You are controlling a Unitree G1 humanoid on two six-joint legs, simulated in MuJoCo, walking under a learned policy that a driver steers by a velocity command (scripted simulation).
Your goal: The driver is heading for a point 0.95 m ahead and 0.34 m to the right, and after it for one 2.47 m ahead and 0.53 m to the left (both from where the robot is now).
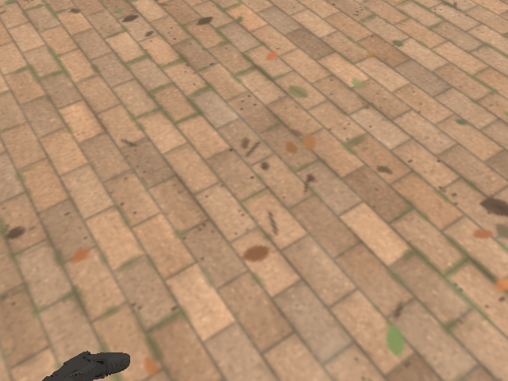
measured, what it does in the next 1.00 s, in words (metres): walks ahead, turning right: left foot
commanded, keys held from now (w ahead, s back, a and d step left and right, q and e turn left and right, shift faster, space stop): w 0.34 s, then w+e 0.66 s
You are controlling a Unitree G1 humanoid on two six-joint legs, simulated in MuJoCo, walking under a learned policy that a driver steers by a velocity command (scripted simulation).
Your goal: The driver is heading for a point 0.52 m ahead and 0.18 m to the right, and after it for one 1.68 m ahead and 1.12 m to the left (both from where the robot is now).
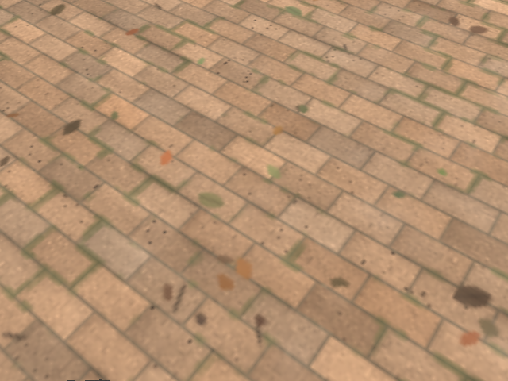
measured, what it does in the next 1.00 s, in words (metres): walks ahead: right foot, then left foot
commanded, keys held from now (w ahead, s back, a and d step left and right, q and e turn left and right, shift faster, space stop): w+e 0.56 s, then q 0.44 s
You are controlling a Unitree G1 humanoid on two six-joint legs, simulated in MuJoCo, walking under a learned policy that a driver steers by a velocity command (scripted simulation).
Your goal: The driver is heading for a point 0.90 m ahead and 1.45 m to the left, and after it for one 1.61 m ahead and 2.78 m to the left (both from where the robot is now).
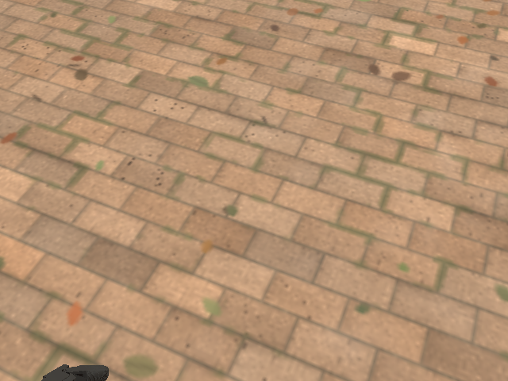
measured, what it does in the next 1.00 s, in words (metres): steps on the spot, turning left: left foot, then right foot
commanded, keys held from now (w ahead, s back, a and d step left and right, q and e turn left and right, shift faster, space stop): q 0.78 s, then w+q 0.22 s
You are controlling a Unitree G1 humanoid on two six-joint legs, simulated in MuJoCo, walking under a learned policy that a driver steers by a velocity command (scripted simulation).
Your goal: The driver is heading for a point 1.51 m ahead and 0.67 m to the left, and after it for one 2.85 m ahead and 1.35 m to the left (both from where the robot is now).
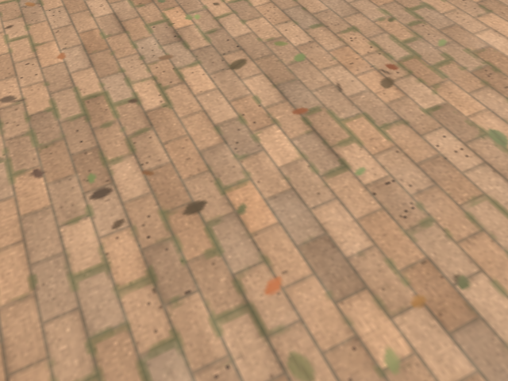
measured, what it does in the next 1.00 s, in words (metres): walks ahead, turning left: left foot, then right foot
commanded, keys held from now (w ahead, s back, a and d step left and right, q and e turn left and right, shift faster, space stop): w+q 0.88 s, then w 0.12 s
